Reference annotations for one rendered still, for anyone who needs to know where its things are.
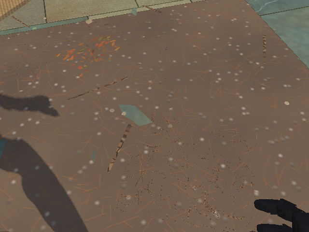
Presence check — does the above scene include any robot right hand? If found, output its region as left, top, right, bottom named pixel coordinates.
left=250, top=198, right=309, bottom=232

